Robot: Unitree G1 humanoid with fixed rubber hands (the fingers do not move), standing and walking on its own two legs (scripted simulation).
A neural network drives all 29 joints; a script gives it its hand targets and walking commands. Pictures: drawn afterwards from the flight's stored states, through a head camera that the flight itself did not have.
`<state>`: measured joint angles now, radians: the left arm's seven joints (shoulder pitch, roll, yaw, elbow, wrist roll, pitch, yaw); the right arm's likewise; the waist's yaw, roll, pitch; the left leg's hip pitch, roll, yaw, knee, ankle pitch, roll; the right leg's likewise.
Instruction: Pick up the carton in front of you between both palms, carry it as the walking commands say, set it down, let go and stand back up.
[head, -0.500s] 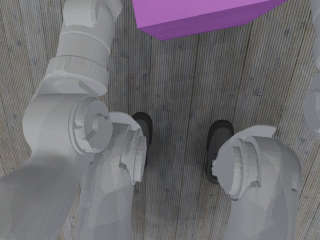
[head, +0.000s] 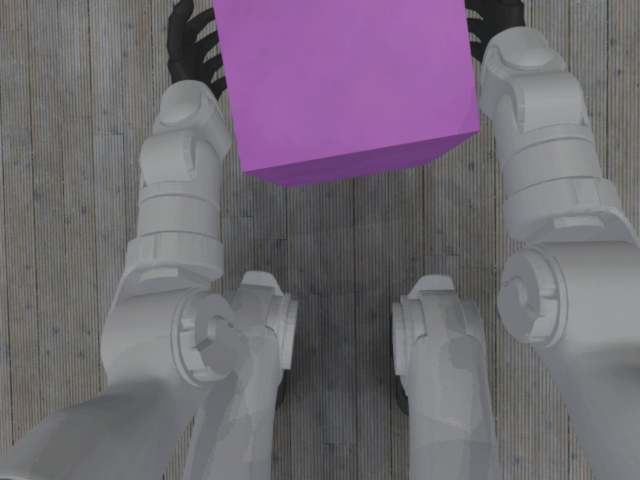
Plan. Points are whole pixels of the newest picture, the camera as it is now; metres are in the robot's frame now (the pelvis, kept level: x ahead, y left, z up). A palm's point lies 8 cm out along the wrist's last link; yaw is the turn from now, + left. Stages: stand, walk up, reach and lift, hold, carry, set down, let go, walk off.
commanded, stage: reach and lift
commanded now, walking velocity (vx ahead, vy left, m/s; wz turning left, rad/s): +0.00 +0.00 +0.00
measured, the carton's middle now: (344, 82) +0.55 -0.01 -0.16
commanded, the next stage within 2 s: none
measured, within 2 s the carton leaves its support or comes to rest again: neither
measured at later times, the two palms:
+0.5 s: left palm (99, 53) +0.49 +0.14 +0.06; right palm (581, 3) +0.51 -0.16 +0.05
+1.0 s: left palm out of the picture +0.44 +0.14 +0.22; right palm out of the picture +0.44 -0.16 +0.21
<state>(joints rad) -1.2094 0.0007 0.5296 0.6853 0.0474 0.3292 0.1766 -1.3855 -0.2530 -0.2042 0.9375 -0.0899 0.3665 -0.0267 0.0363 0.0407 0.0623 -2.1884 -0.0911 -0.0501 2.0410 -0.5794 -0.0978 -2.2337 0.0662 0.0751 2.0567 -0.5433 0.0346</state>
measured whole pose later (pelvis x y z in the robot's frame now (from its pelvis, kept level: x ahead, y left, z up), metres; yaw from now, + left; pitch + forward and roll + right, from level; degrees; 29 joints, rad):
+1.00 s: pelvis +0.04 +0.00 +0.24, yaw -2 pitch +29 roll +1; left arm -0.65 -0.13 0.47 0.56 0.22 0.38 0.05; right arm -0.68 0.07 -0.37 0.61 -0.25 0.41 -0.01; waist 0.02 0.02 -0.21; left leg -1.29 -0.05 -0.08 1.23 -0.45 -0.04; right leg -1.31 0.04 0.06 1.22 -0.42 0.02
